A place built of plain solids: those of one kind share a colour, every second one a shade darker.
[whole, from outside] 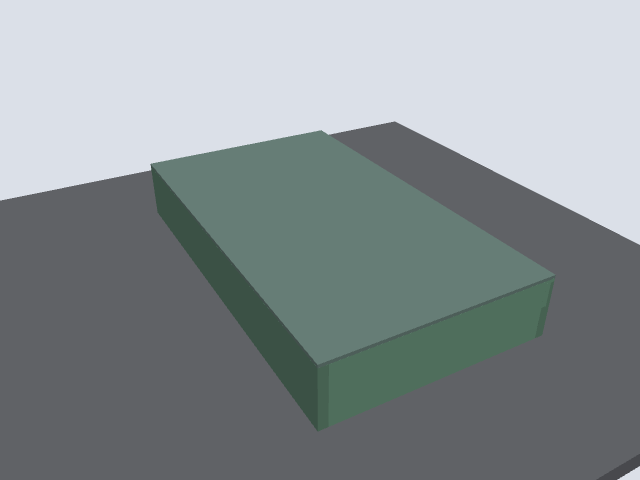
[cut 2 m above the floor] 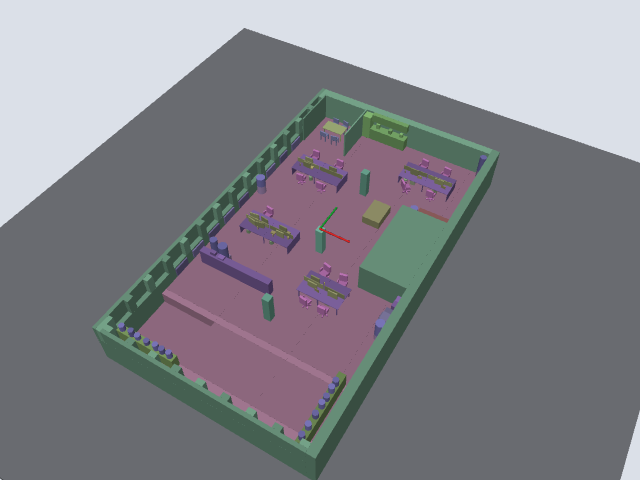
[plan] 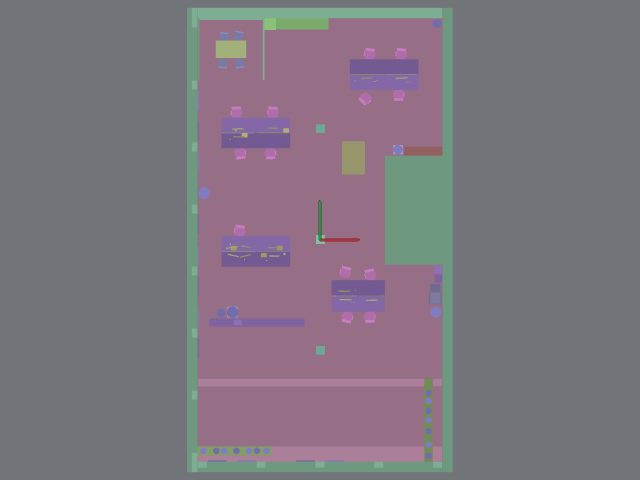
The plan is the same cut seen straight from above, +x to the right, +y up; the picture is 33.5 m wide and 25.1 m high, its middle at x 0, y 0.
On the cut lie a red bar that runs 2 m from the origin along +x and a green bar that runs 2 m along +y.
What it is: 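An open-plan office floor, part of it under refit; desks in benches, packed with the room that their use needs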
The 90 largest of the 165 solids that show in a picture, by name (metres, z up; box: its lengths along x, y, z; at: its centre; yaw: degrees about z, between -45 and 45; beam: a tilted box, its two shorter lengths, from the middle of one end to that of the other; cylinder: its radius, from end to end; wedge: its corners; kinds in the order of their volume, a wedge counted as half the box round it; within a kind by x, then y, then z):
{
 "floor_1": {"box": [3.9, 0.8, 1.2], "at": [-4.45, -11.2, 0.55]},
 "floor_2": {"box": [3.9, 3.15, 0.38], "at": [-4.45, -9.22, 0.14]},
 "floor_3": {"box": [3.9, 0.4, 1.2], "at": [-4.45, -7.45, 0.55]},
 "floor_4": {"box": [3.9, 18.85, 1.2], "at": [-4.45, 2.17, 0.55]},
 "floor_5": {"box": [4.85, 0.8, 1.2], "at": [-0.08, -11.2, 0.55]},
 "floor_6": {"box": [4.85, 0.4, 1.2], "at": [-0.08, -7.45, 0.55]},
 "floor_7": {"box": [4.85, 3.15, 1.2], "at": [-0.07, -9.22, 0.55]},
 "floor_8": {"box": [4.85, 18.85, 1.2], "at": [-0.07, 2.17, 0.55]},
 "floor_9": {"box": [3.1, 0.8, 1.2], "at": [3.9, -11.2, 0.55]},
 "floor_10": {"box": [3.1, 3.15, 1.2], "at": [3.9, -9.22, 0.55]},
 "floor_11": {"box": [3.1, 0.4, 1.2], "at": [3.9, -7.45, 0.55]},
 "floor_12": {"box": [3.1, 18.85, 1.2], "at": [3.9, 2.18, 0.55]},
 "floor_13": {"box": [0.95, 18.85, 1.2], "at": [5.92, 2.17, 0.55]},
 "floor_14": {"box": [0.95, 0.8, 1.2], "at": [5.93, -11.2, 0.55]},
 "floor_15": {"box": [0.95, 3.15, 1.2], "at": [5.93, -9.22, 0.55]},
 "floor_16": {"box": [0.95, 0.4, 1.2], "at": [5.93, -7.45, 0.55]},
 "wall_1": {"box": [0.24, 24.3, 1.49], "at": [-6.83, 0.0, 2.76]},
 "wall_2": {"box": [0.55, 24.3, 2.06], "at": [-6.67, 0.0, 0.98]},
 "wall_3": {"box": [0.31, 1.03, 1.49], "at": [-6.55, -11.63, 2.76]},
 "wall_4": {"box": [0.31, 0.46, 1.49], "at": [-6.55, -9.73, 2.76]},
 "wall_5": {"box": [0.31, 0.47, 1.49], "at": [-6.55, -8.11, 2.76]},
 "wall_6": {"box": [0.31, 0.46, 1.49], "at": [-6.55, -6.49, 2.76]},
 "wall_7": {"box": [0.31, 0.46, 1.49], "at": [-6.55, -4.86, 2.76]},
 "wall_8": {"box": [0.31, 0.47, 1.49], "at": [-6.55, -3.24, 2.76]},
 "wall_9": {"box": [0.31, 0.46, 1.49], "at": [-6.55, -1.62, 2.76]},
 "wall_10": {"box": [0.31, 0.46, 1.49], "at": [-6.55, 0.0, 2.76]},
 "wall_11": {"box": [0.31, 0.46, 1.49], "at": [-6.55, 1.62, 2.76]},
 "wall_12": {"box": [0.31, 0.47, 1.49], "at": [-6.55, 3.24, 2.76]},
 "wall_13": {"box": [0.31, 0.46, 1.49], "at": [-6.55, 4.86, 2.76]},
 "wall_14": {"box": [0.31, 0.46, 1.49], "at": [-6.55, 6.49, 2.76]},
 "wall_15": {"box": [0.31, 0.47, 1.49], "at": [-6.55, 8.11, 2.76]},
 "wall_16": {"box": [0.31, 0.46, 1.49], "at": [-6.55, 9.73, 2.76]},
 "wall_17": {"box": [0.31, 1.03, 1.49], "at": [-6.55, 11.63, 2.76]},
 "wall_18": {"box": [0.1, 3.25, 2.54], "at": [-6.35, 9.97, 2.42]},
 "wall_19": {"box": [0.48, 0.31, 1.49], "at": [-6.16, -11.76, 2.76]},
 "wall_20": {"box": [3.3, 0.1, 2.54], "at": [-4.65, 11.55, 2.42]},
 "wall_21": {"box": [0.46, 0.31, 1.49], "at": [-4.61, -11.76, 2.76]},
 "wall_22": {"box": [0.47, 0.31, 1.49], "at": [-3.08, -11.76, 2.76]},
 "wall_23": {"box": [0.1, 3.25, 2.54], "at": [-2.95, 9.97, 2.42]},
 "wall_24": {"box": [0.46, 0.31, 1.49], "at": [-1.54, -11.76, 2.76]},
 "wall_25": {"box": [12.8, 0.24, 1.49], "at": [0.0, -12.03, 2.76]},
 "wall_26": {"box": [12.8, 0.55, 2.06], "at": [0.0, -11.88, 0.98]},
 "wall_27": {"box": [0.46, 0.31, 1.49], "at": [0.0, -11.76, 2.76]},
 "wall_28": {"box": [12.8, 0.55, 3.74], "at": [0.0, 11.88, 1.82]},
 "wall_29": {"box": [0.46, 0.31, 1.49], "at": [1.54, -11.76, 2.76]},
 "wall_30": {"box": [0.47, 0.31, 1.49], "at": [3.08, -11.76, 2.76]},
 "wall_31": {"box": [0.46, 0.31, 1.49], "at": [4.61, -11.76, 2.76]},
 "wall_32": {"box": [3.0, 5.7, 2.54], "at": [4.9, 1.55, 2.42]},
 "wall_33": {"box": [0.48, 0.31, 1.49], "at": [6.16, -11.76, 2.76]},
 "wall_34": {"box": [0.55, 24.3, 3.74], "at": [6.67, 0.0, 1.82]},
 "roof_1": {"box": [13.9, 24.3, 0.2], "at": [0.0, 0.0, 3.79]},
 "joinery_1": {"box": [3.9, 0.45, 0.94], "at": [-4.45, -11.03, 1.62]},
 "joinery_2": {"box": [0.45, 4.35, 1.08], "at": [5.67, -9.43, 1.69]},
 "store_1": {"box": [5.0, 0.44, 1.13], "at": [-3.3, -4.32, 1.71]},
 "store_2": {"box": [0.4, 0.42, 1.15], "at": [6.18, -2.01, 1.73]},
 "store_3": {"box": [0.4, 0.42, 1.05], "at": [6.18, -1.55, 1.68]},
 "counter_1": {"box": [0.6, 0.62, 1.86], "at": [-2.6, 11.29, 2.08]},
 "counter_2": {"box": [2.75, 0.6, 0.9], "at": [-0.93, 11.3, 1.6]},
 "counter_3": {"box": [2.75, 0.34, 0.7], "at": [-0.93, 11.43, 2.92]},
 "lockers_1": {"box": [2.0, 0.48, 1.84], "at": [5.4, 4.64, 2.07]},
 "column_1": {"box": [0.47, 0.47, 2.54], "at": [0.03, -5.77, 2.42]},
 "column_2": {"box": [0.47, 0.47, 2.54], "at": [0.03, 0.03, 2.42]},
 "column_3": {"box": [0.47, 0.47, 2.54], "at": [0.03, 5.83, 2.42]},
 "plant_1": {"cylinder": 0.3, "from": [-6.05, 2.45, 1.81], "to": [-6.05, 2.45, 2.46]},
 "plant_2": {"cylinder": 0.23, "from": [-5.17, -3.83, 1.72], "to": [-5.17, -3.83, 2.97]},
 "plant_3": {"cylinder": 0.29, "from": [-4.58, -3.77, 1.7], "to": [-4.58, -3.77, 2.71]},
 "plant_4": {"cylinder": 0.25, "from": [4.08, 4.72, 1.69], "to": [4.08, 4.72, 2.9]},
 "plant_5": {"cylinder": 0.17, "from": [5.67, -9.4, 2.23], "to": [5.67, -9.4, 2.74]},
 "plant_6": {"cylinder": 0.28, "from": [6.08, -3.77, 1.63], "to": [6.08, -3.77, 2.65]},
 "plant_7": {"cylinder": 0.22, "from": [6.12, 11.32, 1.74], "to": [6.12, 11.32, 2.96]},
 "stack_1": {"box": [1.2, 1.74, 0.59], "at": [1.75, 4.29, 1.44]},
 "copier_1": {"box": [0.66, 0.62, 1.02], "at": [6.03, -3.05, 1.66]},
 "copier_2": {"box": [0.54, 0.44, 0.96], "at": [6.03, -2.52, 1.63]},
 "radiator_1": {"box": [0.09, 1.06, 0.62], "at": [-6.36, -5.67, 1.6]},
 "radiator_2": {"box": [0.09, 1.06, 0.62], "at": [-6.36, -4.05, 1.6]},
 "radiator_3": {"box": [0.09, 1.06, 0.62], "at": [-6.36, -2.43, 1.6]},
 "radiator_4": {"box": [0.09, 1.06, 0.62], "at": [-6.36, -0.81, 1.6]},
 "radiator_5": {"box": [0.09, 1.06, 0.62], "at": [-6.36, 0.81, 1.6]},
 "radiator_6": {"box": [0.09, 1.05, 0.62], "at": [-6.36, 4.05, 1.6]},
 "radiator_7": {"box": [0.09, 0.91, 0.62], "at": [-6.36, 5.67, 1.6]},
 "radiator_8": {"box": [0.09, 1.06, 0.62], "at": [-6.36, 7.3, 1.6]},
 "desk_1": {"box": [1.8, 0.8, 0.032], "at": [-4.25, 5.2, 1.86]},
 "desk_2": {"box": [1.8, 0.8, 0.032], "at": [-4.25, 6.0, 1.86]},
 "desk_3": {"box": [1.8, 0.8, 0.032], "at": [-2.45, 5.2, 1.86]},
 "desk_4": {"box": [1.8, 0.8, 0.032], "at": [-2.45, 6.0, 1.86]},
 "desk_5": {"box": [2.3, 0.2, 0.13], "at": [2.0, -2.92, 1.78]},
 "desk_6": {"box": [1.8, 0.8, 0.032], "at": [4.25, 8.25, 1.86]},
 "desk_7": {"box": [1.8, 0.8, 0.032], "at": [4.25, 9.05, 1.86]},
 "tub_1": {"cylinder": 0.3, "from": [-6.05, 2.45, 1.15], "to": [-6.05, 2.45, 1.81]},
 "table_1": {"box": [1.6, 0.92, 0.04], "at": [-4.65, 9.97, 1.87]}
}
